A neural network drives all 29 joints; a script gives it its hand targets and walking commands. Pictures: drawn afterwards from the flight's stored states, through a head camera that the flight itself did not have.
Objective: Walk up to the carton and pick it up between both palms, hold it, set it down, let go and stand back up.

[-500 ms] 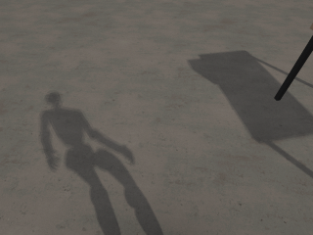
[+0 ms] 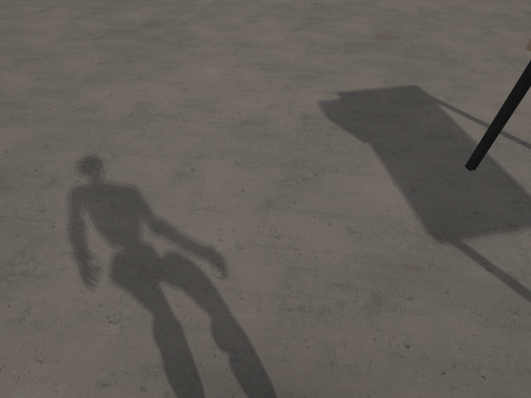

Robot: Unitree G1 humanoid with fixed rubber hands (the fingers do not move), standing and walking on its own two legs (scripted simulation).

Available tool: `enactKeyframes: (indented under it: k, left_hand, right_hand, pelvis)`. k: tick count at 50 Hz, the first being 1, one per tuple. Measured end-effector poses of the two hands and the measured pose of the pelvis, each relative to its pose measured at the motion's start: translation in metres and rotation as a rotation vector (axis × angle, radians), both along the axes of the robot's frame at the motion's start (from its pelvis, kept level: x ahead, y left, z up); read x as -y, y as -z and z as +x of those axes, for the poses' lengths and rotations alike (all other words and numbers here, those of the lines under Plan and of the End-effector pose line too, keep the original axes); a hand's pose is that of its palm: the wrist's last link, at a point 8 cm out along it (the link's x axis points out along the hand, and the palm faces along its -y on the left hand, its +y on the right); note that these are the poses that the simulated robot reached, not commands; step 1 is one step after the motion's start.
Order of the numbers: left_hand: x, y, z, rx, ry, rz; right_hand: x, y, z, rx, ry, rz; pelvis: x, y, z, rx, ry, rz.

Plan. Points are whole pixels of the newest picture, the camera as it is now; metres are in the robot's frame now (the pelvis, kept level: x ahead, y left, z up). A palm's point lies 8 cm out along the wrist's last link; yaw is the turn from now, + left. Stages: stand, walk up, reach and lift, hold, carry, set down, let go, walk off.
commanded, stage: walk up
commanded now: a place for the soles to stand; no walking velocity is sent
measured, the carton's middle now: out of the picture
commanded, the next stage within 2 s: none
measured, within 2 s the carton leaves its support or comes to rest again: neither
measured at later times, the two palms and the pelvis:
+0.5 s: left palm (180, 315) +0.27 +0.18 -0.08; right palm out of the picture +0.07 -0.44 -0.12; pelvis +0.07 -0.11 -0.01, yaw -24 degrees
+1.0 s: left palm (288, 202) +0.56 -0.03 -0.11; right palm out of the picture +0.09 -0.47 -0.12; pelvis +0.27 -0.19 -0.02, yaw -44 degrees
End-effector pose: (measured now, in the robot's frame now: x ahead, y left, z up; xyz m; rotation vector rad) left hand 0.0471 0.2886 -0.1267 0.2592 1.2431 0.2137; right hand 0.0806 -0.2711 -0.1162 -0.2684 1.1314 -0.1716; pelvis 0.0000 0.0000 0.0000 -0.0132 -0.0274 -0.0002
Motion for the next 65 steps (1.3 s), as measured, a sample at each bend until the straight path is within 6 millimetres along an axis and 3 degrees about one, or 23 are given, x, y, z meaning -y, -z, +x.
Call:
enactKeyframes:
  k: [4,10,14,18,22,27,35,42,48,53,56,61,65]
  left_hand:
    - [0.001,-0.004,0.021,-0.016,0.065,-0.023]
    - [0.011,-0.028,0.099,0.065,0.244,0.017]
    - [0.038,-0.044,0.15,0.123,0.333,0.06]
    - [0.072,-0.047,0.185,0.174,0.376,0.101]
    - [0.098,-0.049,0.201,0.117,0.4,0.109]
    - [0.125,-0.048,0.248,0.106,0.466,0.101]
    - [0.173,-0.02,0.358,0.146,0.602,0.025]
    - [0.237,-0.021,0.439,0.128,0.749,-0.016]
    - [0.292,-0.022,0.498,0.142,0.84,-0.011]
    - [0.355,-0.02,0.545,0.169,0.922,0.007]
    - [0.382,-0.024,0.565,0.195,0.931,0.009]
    - [0.396,-0.038,0.593,0.167,0.93,0.075]
    - [0.415,-0.041,0.627,0.177,0.956,0.084]
  right_hand:
    - [0.013,-0.001,-0.006,0.047,0.051,-0.007]
    - [0.063,0.001,-0.04,0.055,0.183,-0.047]
    - [0.105,0.008,-0.05,0.064,0.25,-0.062]
    - [0.145,0.024,-0.042,0.072,0.271,-0.061]
    - [0.163,0.015,-0.023,0.11,0.298,-0.043]
    - [0.179,0.0,-0.011,0.11,0.348,-0.064]
    - [0.189,-0.009,0.019,0.091,0.448,-0.135]
    - [0.183,-0.024,0.002,-0.029,0.583,-0.14]
    - [0.187,-0.009,0.005,-0.087,0.665,-0.1]
    - [0.211,0.017,0.021,-0.086,0.735,-0.059]
    - [0.23,0.025,0.046,-0.073,0.749,-0.032]
    - [0.28,0.003,0.104,0.069,0.759,-0.077]
    - [0.31,-0.012,0.145,0.157,0.763,-0.12]
  pelvis:
    - [0.003,0.002,0.0,-0.008,0.069,0.017]
    - [0.022,0.006,0.009,-0.011,0.211,0.049]
    - [0.049,0.012,0.024,-0.002,0.284,0.079]
    - [0.081,0.024,0.04,0.008,0.32,0.051]
    - [0.098,0.016,0.057,0.008,0.372,0.044]
    - [0.112,0.008,0.087,0.011,0.437,0.016]
    - [0.121,0.019,0.158,-0.012,0.545,-0.018]
    - [0.143,0.006,0.217,-0.034,0.662,0.004]
    - [0.174,0.012,0.26,-0.026,0.731,0.03]
    - [0.214,0.026,0.294,-0.013,0.796,0.052]
    - [0.238,0.026,0.313,-0.012,0.81,0.001]
    - [0.265,0.012,0.346,0.025,0.85,0.008]
    - [0.28,0.009,0.374,0.044,0.881,-0.006]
